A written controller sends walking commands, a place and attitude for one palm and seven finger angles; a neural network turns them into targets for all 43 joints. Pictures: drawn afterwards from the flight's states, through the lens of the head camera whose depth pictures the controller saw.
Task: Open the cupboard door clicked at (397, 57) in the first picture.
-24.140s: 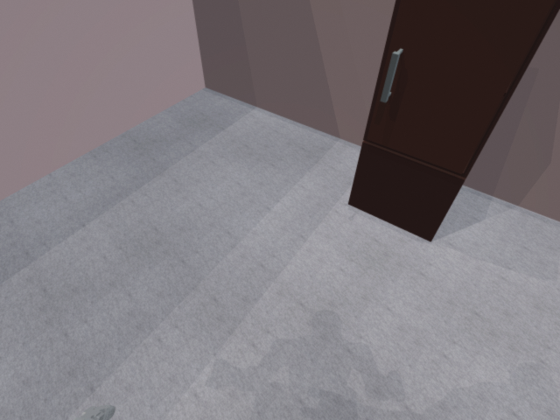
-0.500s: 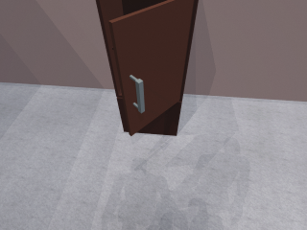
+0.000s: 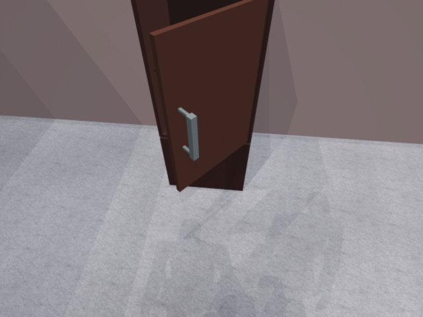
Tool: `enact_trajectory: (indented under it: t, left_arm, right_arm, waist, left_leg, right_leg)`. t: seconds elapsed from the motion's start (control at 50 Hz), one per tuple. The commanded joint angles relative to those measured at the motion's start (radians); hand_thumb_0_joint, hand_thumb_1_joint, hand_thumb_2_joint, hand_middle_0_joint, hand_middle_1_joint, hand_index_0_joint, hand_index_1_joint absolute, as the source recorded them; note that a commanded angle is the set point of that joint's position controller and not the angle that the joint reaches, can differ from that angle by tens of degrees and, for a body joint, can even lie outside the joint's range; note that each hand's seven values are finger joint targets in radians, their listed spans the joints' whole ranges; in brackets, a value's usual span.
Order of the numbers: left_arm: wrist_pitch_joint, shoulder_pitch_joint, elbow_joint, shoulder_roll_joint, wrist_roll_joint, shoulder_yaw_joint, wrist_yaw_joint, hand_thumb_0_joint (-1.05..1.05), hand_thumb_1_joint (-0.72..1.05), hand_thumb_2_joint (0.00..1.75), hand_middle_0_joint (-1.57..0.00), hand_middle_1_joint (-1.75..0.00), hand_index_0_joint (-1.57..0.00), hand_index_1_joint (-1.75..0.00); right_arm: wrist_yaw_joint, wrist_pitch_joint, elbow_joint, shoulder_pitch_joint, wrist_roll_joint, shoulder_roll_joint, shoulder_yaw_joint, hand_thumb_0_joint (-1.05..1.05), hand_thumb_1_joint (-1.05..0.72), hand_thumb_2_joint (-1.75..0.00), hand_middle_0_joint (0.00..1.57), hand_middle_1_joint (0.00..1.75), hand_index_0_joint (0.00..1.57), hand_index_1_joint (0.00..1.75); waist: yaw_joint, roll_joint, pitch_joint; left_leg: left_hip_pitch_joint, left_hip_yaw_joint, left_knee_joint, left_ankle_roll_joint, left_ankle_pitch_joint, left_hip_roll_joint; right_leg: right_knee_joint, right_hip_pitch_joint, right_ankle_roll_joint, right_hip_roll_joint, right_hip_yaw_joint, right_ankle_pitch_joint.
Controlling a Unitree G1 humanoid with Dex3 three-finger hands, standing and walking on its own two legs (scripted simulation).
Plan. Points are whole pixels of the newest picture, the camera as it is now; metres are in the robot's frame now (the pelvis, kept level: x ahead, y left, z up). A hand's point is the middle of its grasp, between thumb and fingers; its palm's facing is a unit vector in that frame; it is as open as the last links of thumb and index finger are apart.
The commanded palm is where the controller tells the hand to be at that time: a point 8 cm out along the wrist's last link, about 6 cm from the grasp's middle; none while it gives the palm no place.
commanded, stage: walk to a spot facing it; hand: left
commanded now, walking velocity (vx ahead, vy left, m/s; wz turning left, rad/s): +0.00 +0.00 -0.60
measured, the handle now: (188, 134) +0.61 +0.11 -0.06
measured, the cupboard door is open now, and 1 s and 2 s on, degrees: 49 49 49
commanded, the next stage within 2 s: none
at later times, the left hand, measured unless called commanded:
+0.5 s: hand out of the picture +0.09 +0.20 -0.17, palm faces -0.14 -0.95 -0.26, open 7.4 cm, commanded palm none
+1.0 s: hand (156, 315) +0.16 +0.14 -0.19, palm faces -0.43 -0.88 -0.20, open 7.4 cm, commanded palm none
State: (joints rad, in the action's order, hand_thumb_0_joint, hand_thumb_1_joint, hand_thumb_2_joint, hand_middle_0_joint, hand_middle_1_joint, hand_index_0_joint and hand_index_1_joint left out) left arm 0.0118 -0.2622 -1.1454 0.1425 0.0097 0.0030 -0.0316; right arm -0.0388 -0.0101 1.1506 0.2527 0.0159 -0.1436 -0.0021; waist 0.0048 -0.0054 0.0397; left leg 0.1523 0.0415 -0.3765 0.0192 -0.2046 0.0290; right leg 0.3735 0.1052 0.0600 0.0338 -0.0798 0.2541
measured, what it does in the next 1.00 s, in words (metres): steps on the spot, turning right: right foot, then left foot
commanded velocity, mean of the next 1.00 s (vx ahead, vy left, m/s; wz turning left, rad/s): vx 0.00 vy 0.00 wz -0.60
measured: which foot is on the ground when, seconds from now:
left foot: down 0.00-0.56, up 0.58-0.90, down 0.92-1.00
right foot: down 0.00-0.34, up 0.36-0.56, down 0.58-0.92, up 0.94-1.00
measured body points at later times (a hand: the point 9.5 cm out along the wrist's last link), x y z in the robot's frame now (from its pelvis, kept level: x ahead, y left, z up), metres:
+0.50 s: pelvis -0.01 +0.00 -0.01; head +0.03 -0.02 +0.44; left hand +0.10 +0.25 -0.15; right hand -0.03 -0.25 -0.17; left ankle +0.00 +0.13 -0.74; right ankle -0.05 -0.10 -0.71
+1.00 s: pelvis +0.01 -0.01 -0.01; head +0.08 -0.01 +0.43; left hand +0.19 +0.19 -0.17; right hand +0.00 -0.29 -0.13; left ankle +0.05 +0.10 -0.75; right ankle -0.07 -0.11 -0.70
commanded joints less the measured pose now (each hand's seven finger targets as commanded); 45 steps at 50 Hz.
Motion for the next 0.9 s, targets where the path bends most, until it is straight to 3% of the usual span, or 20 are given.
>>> enact_trajectory:
  t: [0.0,0.16,0.24,0.28,0.3,0.32,0.36,0.46,0.5,0.52,0.54,0.56,0.58,0.6,0.62,0.68,0.78,0.84,0.86,0.88]
  left_arm:
    - [0.006,-0.077,0.017,0.107,-0.005,0.024,-0.010,0.00,0.90,0.90,-0.20,-0.30,-0.20,-0.30]
    - [-0.036,-0.025,0.094,0.179,0.008,0.085,0.006,0.00,0.90,0.90,-0.20,-0.30,-0.20,-0.30]
    - [-0.043,0.011,0.129,0.178,0.010,0.098,0.012,0.00,0.90,0.90,-0.20,-0.30,-0.20,-0.30]
    - [-0.046,0.036,0.156,0.165,0.009,0.099,0.021,0.00,0.90,0.90,-0.20,-0.30,-0.20,-0.30]
    - [-0.048,0.041,0.169,0.147,0.008,0.098,0.026,0.00,0.90,0.90,-0.20,-0.30,-0.20,-0.30]
    - [-0.051,0.065,0.188,0.136,0.008,0.097,0.030,0.00,0.90,0.90,-0.20,-0.30,-0.20,-0.30]
    - [-0.061,0.079,0.203,0.145,0.013,0.107,0.037,0.00,0.90,0.90,-0.20,-0.30,-0.20,-0.30]
    - [-0.061,0.042,0.217,0.121,0.011,0.100,0.056,0.00,0.90,0.90,-0.20,-0.30,-0.20,-0.30]
    - [-0.057,-0.008,0.210,0.145,0.013,0.106,0.056,0.00,0.90,0.90,-0.20,-0.30,-0.20,-0.30]
    - [-0.050,-0.054,0.201,0.199,0.018,0.117,0.049,0.00,0.90,0.90,-0.20,-0.30,-0.20,-0.30]
    - [-0.033,-0.074,0.207,0.329,0.031,0.140,0.031,0.00,0.90,0.90,-0.20,-0.30,-0.20,-0.30]
    - [-0.034,-0.106,0.209,0.360,0.015,0.143,0.020,0.00,0.90,0.90,-0.20,-0.30,-0.20,-0.30]
    - [-0.036,-0.065,0.222,0.358,0.013,0.140,0.017,0.00,0.90,0.90,-0.20,-0.30,-0.20,-0.30]
    - [-0.036,0.005,0.246,0.316,0.018,0.137,0.013,0.00,0.90,0.90,-0.20,-0.30,-0.20,-0.30]
    - [-0.035,0.043,0.257,0.294,0.021,0.132,0.008,0.00,0.90,0.90,-0.20,-0.30,-0.20,-0.30]
    - [-0.025,0.022,0.264,0.276,0.019,0.126,0.002,0.00,0.90,0.90,-0.20,-0.30,-0.20,-0.30]
    - [-0.032,0.011,0.265,0.292,0.021,0.132,0.008,0.00,0.90,0.90,-0.20,-0.30,-0.20,-0.30]
    - [-0.038,0.054,0.277,0.275,0.015,0.129,0.011,0.00,0.90,0.90,-0.20,-0.30,-0.20,-0.30]
    - [-0.041,0.081,0.289,0.259,0.007,0.123,0.014,0.00,0.90,0.90,-0.20,-0.30,-0.20,-0.30]
    - [-0.044,0.065,0.310,0.196,-0.003,0.111,0.021,0.00,0.90,0.90,-0.20,-0.30,-0.20,-0.30]
  right_arm:
    - [-0.009,0.011,-0.016,0.065,0.005,-0.083,0.013,0.00,-0.90,-0.90,0.20,0.30,0.20,0.30]
    - [-0.023,-0.017,-0.079,0.054,0.003,-0.122,0.062,0.00,-0.90,-0.90,0.20,0.30,0.20,0.30]
    - [-0.023,-0.014,-0.113,0.048,0.003,-0.130,0.072,0.00,-0.90,-0.90,0.20,0.30,0.20,0.30]
    - [-0.027,-0.006,-0.122,0.059,0.010,-0.165,0.079,0.00,-0.90,-0.90,0.20,0.30,0.20,0.30]
    - [-0.030,-0.002,-0.126,0.068,0.014,-0.201,0.087,0.00,-0.90,-0.90,0.20,0.30,0.20,0.30]
    - [-0.032,0.005,-0.130,0.087,0.017,-0.219,0.091,0.00,-0.90,-0.90,0.20,0.30,0.20,0.30]
    - [-0.032,0.013,-0.146,0.074,0.022,-0.217,0.085,0.00,-0.90,-0.90,0.20,0.30,0.20,0.30]
    - [-0.019,0.008,-0.204,-0.050,0.030,-0.259,0.094,0.00,-0.90,-0.90,0.20,0.30,0.20,0.30]
    - [-0.011,0.000,-0.214,-0.065,0.021,-0.267,0.100,0.00,-0.90,-0.90,0.20,0.30,0.20,0.30]
    - [-0.007,-0.006,-0.230,-0.077,0.010,-0.244,0.099,0.00,-0.90,-0.90,0.20,0.30,0.20,0.30]
    - [0.003,-0.010,-0.277,-0.083,0.001,-0.161,0.086,0.00,-0.90,-0.90,0.20,0.30,0.20,0.30]
    - [0.005,-0.019,-0.297,-0.135,0.000,-0.183,0.086,0.00,-0.90,-0.90,0.20,0.30,0.20,0.30]
    - [0.013,-0.022,-0.297,-0.127,-0.004,-0.178,0.087,0.00,-0.90,-0.90,0.20,0.30,0.20,0.30]
    - [0.014,-0.019,-0.301,-0.155,-0.004,-0.175,0.090,0.00,-0.90,-0.90,0.20,0.30,0.20,0.30]
    - [0.011,-0.017,-0.298,-0.152,-0.002,-0.178,0.089,0.00,-0.90,-0.90,0.20,0.30,0.20,0.30]
    - [0.009,-0.013,-0.301,-0.154,-0.007,-0.148,0.080,0.00,-0.90,-0.90,0.20,0.30,0.20,0.30]
    - [0.002,-0.005,-0.324,-0.154,-0.018,-0.142,0.076,0.00,-0.90,-0.90,0.20,0.30,0.20,0.30]
    - [-0.005,0.003,-0.308,-0.080,-0.022,-0.155,0.078,0.00,-0.90,-0.90,0.20,0.30,0.20,0.30]
    - [-0.010,0.011,-0.295,-0.032,-0.020,-0.179,0.083,0.00,-0.90,-0.90,0.20,0.30,0.20,0.30]
    - [-0.016,0.024,-0.293,-0.011,-0.006,-0.263,0.094,0.00,-0.90,-0.90,0.20,0.30,0.20,0.30]
  waist:
    - [0.000,-0.014,0.043]
    - [0.007,0.063,0.008]
    - [0.015,0.032,-0.002]
    - [0.021,-0.082,0.000]
    - [0.021,-0.174,-0.012]
    - [0.031,-0.248,-0.014]
    - [0.014,-0.177,-0.019]
    - [-0.033,-0.150,-0.026]
    - [-0.059,-0.103,-0.030]
    - [-0.084,0.045,-0.029]
    - [-0.093,0.398,-0.033]
    - [-0.123,0.332,-0.031]
    - [-0.087,0.250,-0.014]
    - [-0.061,0.186,0.004]
    - [-0.037,0.218,-0.017]
    - [-0.035,0.124,-0.103]
    - [-0.036,0.166,-0.114]
    - [0.008,0.133,-0.123]
    - [0.038,0.097,-0.131]
    - [0.043,-0.149,-0.142]
  left_leg:
    - [-0.011,-0.062,0.031,-0.037,0.151,0.078]
    - [0.041,0.035,-0.128,-0.022,0.014,0.080]
    - [0.017,0.023,-0.130,-0.028,-0.011,0.100]
    - [-0.027,-0.068,-0.033,-0.069,0.038,0.194]
    - [-0.049,-0.147,0.031,-0.119,0.076,0.284]
    - [-0.061,-0.214,0.100,-0.186,0.173,0.389]
    - [-0.046,-0.195,0.106,-0.225,0.226,0.426]
    - [0.042,0.024,-0.007,-0.131,0.233,0.344]
    - [0.090,0.089,-0.122,-0.076,0.136,0.295]
    - [0.175,0.137,-0.279,-0.023,-0.005,0.220]
    - [0.389,0.183,-0.548,0.042,-0.375,0.056]
    - [0.416,0.038,-0.731,0.031,-0.463,0.031]
    - [0.441,-0.018,-0.800,0.023,-0.397,0.059]
    - [0.456,-0.037,-0.806,0.024,-0.324,0.063]
    - [0.448,-0.049,-0.795,0.031,-0.290,0.063]
    - [0.366,-0.035,-0.654,0.043,-0.267,0.033]
    - [0.274,-0.035,-0.421,0.035,-0.239,-0.012]
    - [0.096,-0.044,-0.177,0.027,-0.097,-0.021]
    - [-0.050,-0.056,-0.052,0.017,-0.007,0.014]
    - [-0.185,-0.281,0.069,-0.050,0.042,0.223]
  right_leg:
    - [-0.082,0.069,-0.012,-0.145,0.131,-0.205]
    - [-0.008,0.129,0.034,-0.174,0.237,-0.274]
    - [0.031,0.198,0.040,-0.150,0.267,-0.238]
    - [0.156,0.275,0.005,-0.074,0.204,-0.202]
    - [0.292,0.319,-0.016,-0.027,0.146,-0.109]
    - [0.493,0.373,-0.033,-0.005,0.086,0.200]
    - [0.676,0.417,-0.047,-0.046,0.123,0.299]
    - [0.436,0.240,-0.055,-0.069,0.033,0.223]
    - [0.239,0.129,-0.053,-0.048,0.002,0.054]
    - [0.066,0.043,-0.033,-0.088,0.091,-0.108]
    - [-0.077,-0.022,0.067,-0.341,0.512,-0.325]
    - [-0.082,0.017,0.160,-0.405,0.614,-0.418]
    - [-0.076,0.049,0.190,-0.388,0.552,-0.247]
    - [-0.057,0.083,0.177,-0.319,0.539,-0.210]
    - [-0.022,0.071,0.161,-0.287,0.505,-0.299]
    - [0.044,-0.002,0.149,-0.250,0.443,-0.544]
    - [0.060,-0.005,0.141,-0.220,0.489,-0.574]
    - [0.111,0.097,0.077,-0.168,0.489,-0.513]
    - [0.152,0.205,0.032,-0.128,0.440,-0.410]
    - [0.278,0.396,-0.030,-0.004,0.336,-0.087]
